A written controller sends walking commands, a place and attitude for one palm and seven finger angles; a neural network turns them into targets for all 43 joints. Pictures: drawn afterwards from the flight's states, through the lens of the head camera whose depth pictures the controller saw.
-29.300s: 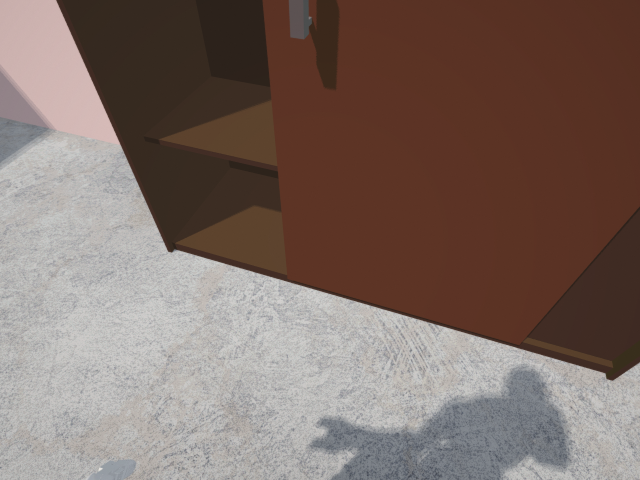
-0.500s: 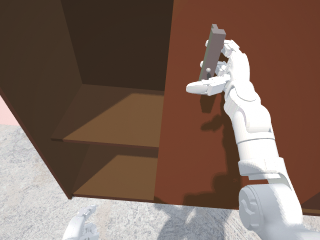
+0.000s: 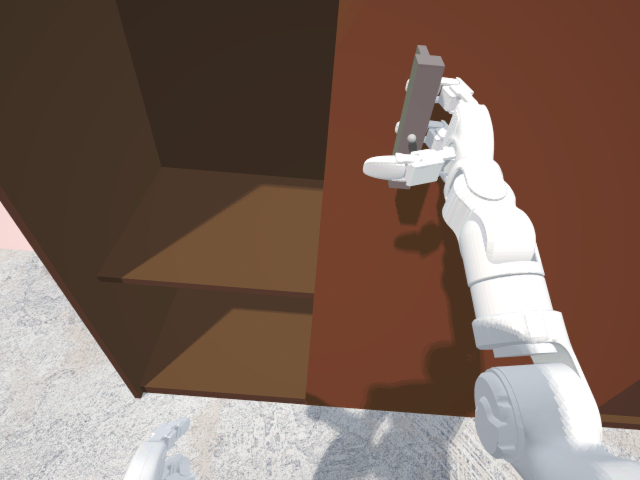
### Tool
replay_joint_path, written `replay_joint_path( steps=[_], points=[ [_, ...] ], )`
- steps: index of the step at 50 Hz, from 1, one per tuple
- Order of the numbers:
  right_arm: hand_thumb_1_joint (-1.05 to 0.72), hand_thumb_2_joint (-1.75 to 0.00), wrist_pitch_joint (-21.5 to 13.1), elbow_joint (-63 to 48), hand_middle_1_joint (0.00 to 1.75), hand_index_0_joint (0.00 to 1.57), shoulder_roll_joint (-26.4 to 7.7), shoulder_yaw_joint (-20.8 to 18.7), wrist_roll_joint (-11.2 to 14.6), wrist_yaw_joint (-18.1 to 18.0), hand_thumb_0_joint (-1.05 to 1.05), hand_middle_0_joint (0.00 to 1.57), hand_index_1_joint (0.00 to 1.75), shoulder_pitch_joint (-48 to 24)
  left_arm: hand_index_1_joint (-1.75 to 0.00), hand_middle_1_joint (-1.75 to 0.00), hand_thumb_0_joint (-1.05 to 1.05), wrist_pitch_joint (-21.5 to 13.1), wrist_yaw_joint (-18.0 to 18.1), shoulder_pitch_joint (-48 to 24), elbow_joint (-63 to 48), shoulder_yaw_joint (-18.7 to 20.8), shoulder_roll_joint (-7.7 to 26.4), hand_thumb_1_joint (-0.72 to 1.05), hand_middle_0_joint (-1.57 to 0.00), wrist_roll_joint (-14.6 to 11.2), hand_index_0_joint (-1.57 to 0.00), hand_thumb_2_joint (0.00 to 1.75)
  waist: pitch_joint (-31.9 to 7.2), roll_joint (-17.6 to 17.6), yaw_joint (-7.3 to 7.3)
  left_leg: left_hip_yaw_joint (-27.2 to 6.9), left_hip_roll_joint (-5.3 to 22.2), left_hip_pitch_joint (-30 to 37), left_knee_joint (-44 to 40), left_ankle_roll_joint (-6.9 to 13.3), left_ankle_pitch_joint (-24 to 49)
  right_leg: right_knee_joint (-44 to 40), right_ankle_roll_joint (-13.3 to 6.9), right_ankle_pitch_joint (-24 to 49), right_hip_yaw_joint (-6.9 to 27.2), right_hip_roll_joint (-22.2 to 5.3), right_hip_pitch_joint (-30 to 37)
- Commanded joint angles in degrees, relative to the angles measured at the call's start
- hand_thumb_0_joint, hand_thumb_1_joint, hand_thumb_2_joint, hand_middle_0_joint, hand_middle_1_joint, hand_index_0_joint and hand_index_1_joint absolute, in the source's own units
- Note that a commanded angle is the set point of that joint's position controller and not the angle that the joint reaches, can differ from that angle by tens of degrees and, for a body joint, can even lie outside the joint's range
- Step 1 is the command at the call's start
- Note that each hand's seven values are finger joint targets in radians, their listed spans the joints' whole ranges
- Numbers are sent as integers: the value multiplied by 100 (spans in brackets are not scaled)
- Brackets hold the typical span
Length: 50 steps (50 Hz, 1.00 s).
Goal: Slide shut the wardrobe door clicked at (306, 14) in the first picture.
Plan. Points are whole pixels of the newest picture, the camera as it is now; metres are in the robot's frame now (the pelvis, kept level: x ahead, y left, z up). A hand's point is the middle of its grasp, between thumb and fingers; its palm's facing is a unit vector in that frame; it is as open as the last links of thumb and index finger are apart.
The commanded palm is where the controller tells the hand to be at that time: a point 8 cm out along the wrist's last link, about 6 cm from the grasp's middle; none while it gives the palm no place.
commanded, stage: grip the handle and tug to test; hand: right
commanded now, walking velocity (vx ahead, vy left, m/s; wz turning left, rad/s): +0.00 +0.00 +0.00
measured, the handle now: (410, 119) +0.47 -0.05 +0.25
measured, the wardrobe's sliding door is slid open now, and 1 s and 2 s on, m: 0.51 0.51 0.51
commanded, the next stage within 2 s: tug the door sideways, standing still in 1.24 s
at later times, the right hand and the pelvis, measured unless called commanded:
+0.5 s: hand (397, 136) +0.43 -0.04 +0.25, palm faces -0.07 +1.00 +0.02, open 6.1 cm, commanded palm +0.41 -0.10 +0.25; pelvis +0.00 +0.00 +0.00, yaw +0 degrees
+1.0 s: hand (394, 135) +0.43 -0.03 +0.25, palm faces -0.04 +1.00 +0.02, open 5.7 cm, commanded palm +0.40 -0.10 +0.25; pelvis +0.00 +0.01 +0.00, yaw +2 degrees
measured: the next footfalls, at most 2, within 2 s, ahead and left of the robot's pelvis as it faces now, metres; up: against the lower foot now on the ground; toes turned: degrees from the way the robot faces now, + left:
none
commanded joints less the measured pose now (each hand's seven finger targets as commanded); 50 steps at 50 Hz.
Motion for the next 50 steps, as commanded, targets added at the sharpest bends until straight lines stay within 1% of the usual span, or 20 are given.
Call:
replay_joint_path(
  steps=[1,4,6,17,18,21,24,25,28,29,30,32,35,37,39,40,43,45,48,50],
  points=[
    [3,-50,-450,-1200,127,35,-607,-92,-7,8,0,35,127,-3252,-30,-30,0,-317,36,-614,-832,188,601,90,-20,3,-20,90,-1665,588,57,-140,102,504,-161,-52,1342,-120,-65,1537,190,-90,442],
    [-11,-56,-430,-1058,129,36,-394,62,-17,3,0,36,129,-3328,-30,-30,0,-344,27,-585,-796,190,574,90,-20,-7,-20,90,-1571,452,102,-118,85,359,-140,-38,1344,-77,-42,1576,212,-93,503],
    [-20,-60,-451,-1029,130,38,-464,-18,13,-1,0,38,130,-3317,-30,-30,0,-343,27,-549,-785,208,615,90,-20,7,-20,90,-1643,659,89,-119,82,421,-136,-45,1395,-82,-56,1616,222,-97,494],
    [-71,-82,-548,-870,137,43,-253,155,8,-8,0,43,137,-3524,-30,-30,0,-371,22,-510,-737,209,580,90,-20,9,-20,90,-1587,586,129,-87,75,283,-125,-27,1200,-83,-28,1517,278,-103,529],
    [-76,-84,-542,-817,138,44,-297,108,27,-3,0,44,138,-3494,-30,-30,0,-381,33,-516,-730,206,589,90,-20,4,-20,90,-1584,699,128,-103,74,299,-139,-40,1228,-81,-46,1508,263,-101,509],
    [-90,-90,-562,-805,140,45,-578,-137,0,-63,0,45,140,-3554,-30,-30,0,-346,44,-511,-718,186,600,90,-20,35,-20,90,-1572,609,61,-111,100,367,-139,-38,1165,-118,-37,1467,246,-91,370],
    [-90,-90,-593,-735,140,45,-846,-394,-56,-163,0,45,140,-3434,-30,-30,0,-328,39,-504,-722,170,576,90,-20,63,-20,90,-1625,663,-19,-141,117,491,-134,-45,1175,-134,-35,1451,201,-94,271],
    [-90,-90,-621,-763,140,45,-1053,-549,-79,-203,0,45,140,-3243,-30,-30,0,-281,30,-501,-745,184,594,90,-20,78,-20,90,-1666,672,-115,-126,133,654,-133,-28,1145,-168,-22,1475,197,-100,169],
    [-90,-90,-634,-892,140,45,-997,-545,-101,-208,0,45,140,-3126,-30,-30,0,-261,26,-552,-826,179,561,90,-20,60,-20,90,-1679,780,-95,-175,131,737,-138,-63,1341,-164,-56,1498,133,-110,160],
    [-90,-90,-607,-856,140,45,-1140,-680,-86,-203,0,45,140,-3042,-30,-30,0,-242,35,-545,-835,179,574,90,-20,59,-20,90,-1669,947,-112,-188,134,819,-159,-77,1363,-176,-68,1470,121,-110,97],
    [-90,-90,-598,-824,140,45,-1233,-743,-97,-190,0,45,140,-2876,-30,-30,0,-197,42,-575,-849,182,596,90,-20,64,-20,90,-1593,886,-172,-173,148,858,-174,-57,1297,-211,-58,1453,124,-114,26],
    [-90,-90,-615,-1149,140,45,-1101,-627,-76,-152,0,45,140,-2975,-30,-30,0,-206,37,-623,-928,176,564,90,-20,41,-20,90,-1674,753,-135,-189,134,866,-176,-65,1381,-207,-60,1485,102,-112,136],
    [-90,-90,-568,-1239,140,45,-1216,-715,-52,-114,0,45,140,-2655,-30,-30,0,-182,39,-656,-973,185,584,90,-20,36,-20,90,-1718,754,-196,-192,141,1014,-186,-59,1491,-203,-61,1559,82,-103,97],
    [-90,-90,-508,-1240,140,45,-1312,-777,-44,-84,0,45,140,-2670,-30,-30,0,-167,52,-659,-968,189,599,90,-20,16,-20,90,-1656,819,-140,-222,132,944,-234,-94,1390,-222,-75,1403,55,-126,79],
    [-90,-90,-455,-1381,140,45,-1179,-662,-57,-82,0,45,140,-2773,-30,-30,0,-193,61,-646,-999,187,590,90,-20,22,-20,90,-1712,732,-115,-218,127,924,-222,-95,1454,-207,-84,1460,50,-109,141],
    [-90,-90,-416,-1228,140,45,-1337,-774,-49,-100,0,45,140,-2633,-30,-30,0,-173,48,-657,-980,200,615,90,-20,21,-20,90,-1641,651,-198,-218,144,968,-242,-74,1371,-212,-67,1426,50,-93,38],
    [-90,-90,-376,-1396,140,45,-1166,-624,-56,-81,0,45,140,-2720,-30,-30,0,-189,56,-661,-993,190,595,90,-20,8,-20,90,-1674,643,-98,-242,132,904,-265,-95,1354,-212,-86,1363,34,-100,138],
    [-90,-90,-319,-1416,140,45,-1227,-684,-26,-100,0,45,140,-2445,-30,-30,0,-175,30,-685,-1002,204,620,90,-20,7,-20,90,-1743,597,-206,-220,136,1030,-242,-69,1492,-199,-72,1503,33,-69,108],
    [-90,-90,-269,-1662,140,45,-995,-523,6,-46,0,45,140,-2309,-30,-30,0,-174,22,-746,-1062,204,605,90,-20,-10,-20,90,-1803,794,-133,-220,116,1083,-211,-107,1748,-181,-98,1621,12,-78,192],
    [-90,-90,-229,-1726,140,45,-1176,-644,28,-41,0,45,140,-2088,-30,-30,0,-140,-7,-799,-1078,219,633,90,-20,-16,-20,90,-1845,757,-247,-212,141,1236,-189,-81,1819,-190,-83,1672,21,-55,94]
  ],
)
